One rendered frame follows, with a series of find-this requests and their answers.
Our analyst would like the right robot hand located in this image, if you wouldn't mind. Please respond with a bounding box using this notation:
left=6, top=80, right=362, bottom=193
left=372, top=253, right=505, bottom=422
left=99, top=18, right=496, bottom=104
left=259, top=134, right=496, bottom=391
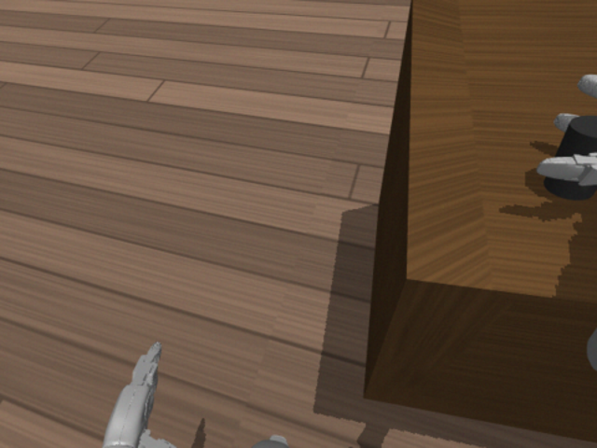
left=536, top=75, right=597, bottom=186

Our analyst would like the can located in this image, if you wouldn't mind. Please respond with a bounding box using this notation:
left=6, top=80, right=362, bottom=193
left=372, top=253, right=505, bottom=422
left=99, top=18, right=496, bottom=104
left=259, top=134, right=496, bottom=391
left=544, top=116, right=597, bottom=201

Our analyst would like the left robot hand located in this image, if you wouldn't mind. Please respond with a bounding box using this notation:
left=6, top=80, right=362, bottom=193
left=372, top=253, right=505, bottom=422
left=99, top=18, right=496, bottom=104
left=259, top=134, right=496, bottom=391
left=102, top=342, right=177, bottom=448

